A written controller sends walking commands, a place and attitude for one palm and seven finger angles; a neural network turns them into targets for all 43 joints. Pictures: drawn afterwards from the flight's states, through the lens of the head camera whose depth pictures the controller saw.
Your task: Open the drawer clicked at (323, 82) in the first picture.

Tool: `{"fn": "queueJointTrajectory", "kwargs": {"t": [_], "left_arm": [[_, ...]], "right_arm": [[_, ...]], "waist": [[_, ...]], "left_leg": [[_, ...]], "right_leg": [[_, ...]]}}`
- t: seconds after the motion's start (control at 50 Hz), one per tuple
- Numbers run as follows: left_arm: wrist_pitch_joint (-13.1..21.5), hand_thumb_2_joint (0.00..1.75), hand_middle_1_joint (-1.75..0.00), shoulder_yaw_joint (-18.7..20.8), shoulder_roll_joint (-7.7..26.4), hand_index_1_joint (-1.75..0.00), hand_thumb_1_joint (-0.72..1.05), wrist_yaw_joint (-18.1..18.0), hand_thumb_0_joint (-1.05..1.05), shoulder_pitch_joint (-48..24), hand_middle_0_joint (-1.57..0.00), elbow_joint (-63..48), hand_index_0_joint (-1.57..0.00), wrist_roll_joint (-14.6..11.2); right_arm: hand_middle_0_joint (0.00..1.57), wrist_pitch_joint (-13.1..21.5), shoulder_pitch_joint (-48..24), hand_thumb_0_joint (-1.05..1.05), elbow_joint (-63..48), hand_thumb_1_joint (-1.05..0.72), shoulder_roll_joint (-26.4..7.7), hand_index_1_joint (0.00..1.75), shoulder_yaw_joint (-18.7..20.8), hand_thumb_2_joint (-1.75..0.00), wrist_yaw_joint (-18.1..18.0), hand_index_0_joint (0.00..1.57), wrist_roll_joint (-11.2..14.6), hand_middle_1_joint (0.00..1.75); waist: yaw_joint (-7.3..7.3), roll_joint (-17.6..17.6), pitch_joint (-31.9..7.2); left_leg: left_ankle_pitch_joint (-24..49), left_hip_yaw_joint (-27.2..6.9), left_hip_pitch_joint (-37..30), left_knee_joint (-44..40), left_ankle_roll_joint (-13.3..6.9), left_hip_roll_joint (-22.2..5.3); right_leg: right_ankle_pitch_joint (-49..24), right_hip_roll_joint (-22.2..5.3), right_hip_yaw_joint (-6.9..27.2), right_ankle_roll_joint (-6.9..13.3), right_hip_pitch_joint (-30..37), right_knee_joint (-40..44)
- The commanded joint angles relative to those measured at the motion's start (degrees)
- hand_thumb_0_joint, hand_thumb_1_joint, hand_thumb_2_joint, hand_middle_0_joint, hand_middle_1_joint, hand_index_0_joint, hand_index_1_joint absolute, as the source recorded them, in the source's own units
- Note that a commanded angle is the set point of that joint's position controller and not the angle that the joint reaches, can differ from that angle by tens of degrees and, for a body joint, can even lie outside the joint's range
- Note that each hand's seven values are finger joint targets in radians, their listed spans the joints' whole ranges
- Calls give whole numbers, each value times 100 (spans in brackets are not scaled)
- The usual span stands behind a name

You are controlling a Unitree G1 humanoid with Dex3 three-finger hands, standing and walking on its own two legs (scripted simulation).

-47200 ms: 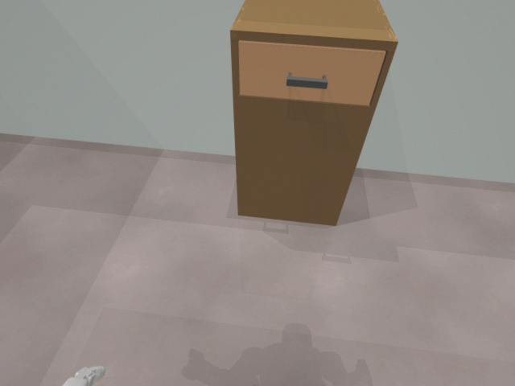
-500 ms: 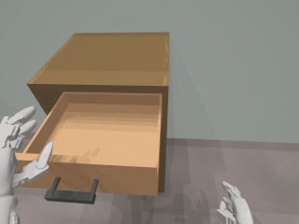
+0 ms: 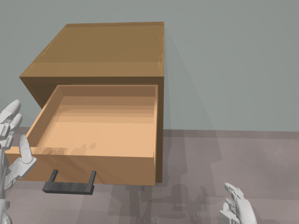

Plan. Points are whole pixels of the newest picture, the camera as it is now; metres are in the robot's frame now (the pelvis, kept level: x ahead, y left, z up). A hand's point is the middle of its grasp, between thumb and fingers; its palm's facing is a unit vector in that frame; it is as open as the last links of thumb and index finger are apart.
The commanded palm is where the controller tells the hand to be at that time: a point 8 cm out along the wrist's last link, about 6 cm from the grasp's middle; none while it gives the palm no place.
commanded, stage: step back with the hand held close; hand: left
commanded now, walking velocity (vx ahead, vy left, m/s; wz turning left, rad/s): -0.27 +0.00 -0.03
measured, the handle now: (71, 180) +0.23 +0.24 +0.00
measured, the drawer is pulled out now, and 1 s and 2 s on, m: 0.27 0.27 0.27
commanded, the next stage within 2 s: stop stepping back and stand still in 1.24 s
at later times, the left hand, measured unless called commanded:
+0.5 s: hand (4, 188) +0.14 +0.25 +0.18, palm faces +0.37 -0.81 -0.46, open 7.4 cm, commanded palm +0.09 +0.30 +0.19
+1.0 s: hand (9, 216) +0.11 +0.22 +0.17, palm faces +0.30 -0.84 -0.46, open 7.4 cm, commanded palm +0.03 +0.28 +0.19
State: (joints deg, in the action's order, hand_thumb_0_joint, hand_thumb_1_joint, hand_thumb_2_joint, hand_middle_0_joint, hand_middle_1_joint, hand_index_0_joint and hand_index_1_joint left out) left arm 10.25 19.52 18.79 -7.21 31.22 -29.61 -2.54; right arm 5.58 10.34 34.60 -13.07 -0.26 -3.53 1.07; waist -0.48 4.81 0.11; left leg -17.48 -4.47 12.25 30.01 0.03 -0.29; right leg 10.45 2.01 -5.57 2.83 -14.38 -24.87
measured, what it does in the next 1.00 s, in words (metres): walks backwards: right foot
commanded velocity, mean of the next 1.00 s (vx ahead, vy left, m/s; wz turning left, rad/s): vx -0.32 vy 0.00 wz -0.02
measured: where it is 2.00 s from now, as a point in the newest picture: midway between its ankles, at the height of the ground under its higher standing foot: outside the picture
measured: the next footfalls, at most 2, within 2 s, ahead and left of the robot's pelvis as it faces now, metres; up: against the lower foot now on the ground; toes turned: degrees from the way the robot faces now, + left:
right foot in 0.92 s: -0.11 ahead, -0.10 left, +0.00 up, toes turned -3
left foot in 1.24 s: -0.14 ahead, +0.13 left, +0.00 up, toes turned +2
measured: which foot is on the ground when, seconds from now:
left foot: down 0.00-1.00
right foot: down 0.00-0.74, up 0.76-0.90, down 0.92-1.00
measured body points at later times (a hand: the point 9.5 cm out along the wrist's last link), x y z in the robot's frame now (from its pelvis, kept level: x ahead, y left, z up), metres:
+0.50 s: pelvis -0.05 +0.02 -0.01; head -0.04 +0.03 +0.44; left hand +0.12 +0.30 +0.20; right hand +0.14 -0.20 -0.07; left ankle -0.02 +0.13 -0.74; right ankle +0.03 -0.09 -0.74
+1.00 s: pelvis -0.11 +0.01 -0.01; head -0.07 +0.01 +0.44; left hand +0.08 +0.27 +0.20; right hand +0.06 -0.21 -0.10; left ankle -0.02 +0.13 -0.74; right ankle -0.15 -0.10 -0.74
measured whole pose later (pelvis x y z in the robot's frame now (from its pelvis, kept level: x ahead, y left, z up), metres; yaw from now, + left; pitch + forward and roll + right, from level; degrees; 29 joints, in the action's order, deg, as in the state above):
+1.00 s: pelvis -0.11 +0.01 -0.01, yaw -2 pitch +4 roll -3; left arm 13.5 22.2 21.2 -6.9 32.2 -36.7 -2.3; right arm 8.8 8.6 35.7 -10.4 -1.4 -2.0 -0.6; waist 0.3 2.7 1.4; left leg -7.8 -1.9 28.9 32.6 1.1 -4.0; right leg 17.7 4.0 -3.0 1.6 -15.5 -28.8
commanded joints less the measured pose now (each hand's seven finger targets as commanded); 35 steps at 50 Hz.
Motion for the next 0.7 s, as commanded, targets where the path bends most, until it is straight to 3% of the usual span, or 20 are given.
{"fn": "queueJointTrajectory", "kwargs": {"t": [0.0, 0.06, 0.08, 0.14, 0.18, 0.2, 0.3, 0.38, 0.44, 0.5, 0.56, 0.58, 0.6, 0.64, 0.68], "left_arm": [[324, 90, -30, 708, 1008, -30, 90, -106, 0, 334, -20, -1171, -20, -29], [363, 90, -30, 835, 1143, -30, 90, -149, 0, 440, -20, -1538, -20, -16], [381, 90, -30, 903, 1257, -30, 90, -172, 0, 379, -20, -1731, -20, -10], [389, 90, -30, 908, 1227, -30, 90, -163, 0, 507, -20, -1807, -20, -29], [404, 90, -30, 972, 1314, -30, 90, -169, 0, 511, -20, -2006, -20, -27], [415, 90, -30, 959, 1264, -30, 90, -169, 0, 565, -20, -1973, -20, -36], [465, 90, -30, 945, 1191, -30, 90, -163, 0, 580, -20, -1993, -20, -21], [479, 90, -30, 1027, 1212, -30, 90, -188, 0, 396, -20, -1820, -20, 26], [510, 90, -30, 998, 1149, -30, 90, -199, 0, 242, -20, -1752, -20, 62], [520, 90, -30, 867, 1102, -30, 90, -215, 0, 58, -20, -1807, -20, 86], [528, 90, -30, 815, 1130, -30, 90, -257, 0, -45, -20, -1792, -20, 81], [535, 90, -30, 896, 1265, -30, 90, -290, 0, -105, -20, -1905, -20, 88], [532, 90, -30, 847, 1214, -30, 90, -296, 0, -90, -20, -1919, -20, 78], [513, 90, -30, 907, 1237, -30, 90, -297, 0, -14, -20, -1957, -20, 79], [540, 90, -30, 1074, 1365, -30, 90, -335, 0, 49, -20, -2113, -20, 102]], "right_arm": [[20, 157, -560, 0, -1019, -90, -533, 30, 258, -90, -77, 20, 27, 30], [20, 115, -619, 0, -1130, -90, -594, 30, 310, -90, -93, 20, -6, 30], [20, 124, -643, 0, -1127, -90, -643, 30, 310, -90, -117, 20, -19, 30], [20, 129, -590, 0, -1196, -90, -599, 30, 309, -90, -108, 20, -19, 30], [20, 175, -539, 0, -1185, -90, -640, 30, 338, -90, -104, 20, -20, 30], [20, 190, -496, 0, -1191, -90, -610, 30, 327, -90, -95, 20, -33, 30], [20, 249, -414, 0, -1202, -90, -659, 30, 331, -90, -48, 20, -43, 30], [20, 261, -436, 0, -1238, -90, -667, 30, 318, -90, -56, 20, -39, 30], [20, 287, -380, 0, -1267, -90, -651, 30, 286, -90, -60, 20, -55, 30], [20, 316, -323, 0, -1255, -90, -662, 30, 273, -90, -48, 20, -56, 30], [20, 316, -283, 0, -1168, -90, -677, 30, 266, -90, -46, 20, -56, 30], [20, 319, -297, 0, -1128, -90, -706, 30, 288, -90, -65, 20, -63, 30], [20, 301, -254, 0, -1091, -90, -660, 30, 251, -90, -71, 20, -86, 30], [20, 276, -325, 0, -1117, -90, -659, 30, 238, -90, -78, 20, -98, 30], [20, 277, -412, 0, -1191, -90, -714, 30, 258, -90, -113, 20, -105, 30]], "waist": [[71, -658, -791], [37, -447, -887], [41, -81, -875], [6, -167, -931], [13, 6, -1002], [17, -93, -1015], [51, 36, -878], [57, 67, -576], [82, -142, -483], [125, -441, -361], [138, -843, -406], [141, -841, -460], [142, -974, -542], [135, -652, -528], [131, 158, -441]], "left_leg": [[793, 26, 35, -262, -177, -163], [1440, -243, 497, -583, -222, -409], [1664, -355, 642, -721, -202, -485], [1901, -417, 1008, -756, -201, -557], [1917, -412, 1063, -657, -157, -539], [1872, -404, 1107, -634, -150, -547], [1105, -485, 1556, -663, -192, -588], [-97, -576, 2214, -909, -322, -685], [-741, -541, 2520, -830, -376, -625], [-1253, -331, 2144, -302, -319, -326], [-1180, -85, 1243, 560, -204, -76], [-1083, 25, 907, 855, -159, -7], [-1011, 56, 725, 893, -150, -6], [-1013, -91, 805, 328, -206, -156], [-1345, -718, 1659, -728, -383, -640]], "right_leg": [[-216, -1214, 901, -12, 160, 587], [-713, -880, 660, -187, 565, 66], [-957, -824, 597, -189, 685, -121], [-1290, -704, 547, -234, 998, -420], [-1460, -759, 587, -174, 1003, -465], [-1464, -775, 586, -174, 1007, -505], [-1005, -753, 648, -151, 860, -620], [-291, -651, 730, -217, 794, -763], [13, -703, 875, -229, 774, -695], [871, -970, 1276, -104, 51, 59], [1884, -1325, 1584, 48, -982, 775], [2040, -1455, 1658, 133, -1316, 949], [1998, -1529, 1508, 149, -1360, 922], [1796, -1305, 1231, 21, -1290, 574], [1547, -798, 877, -188, -690, -373]]}}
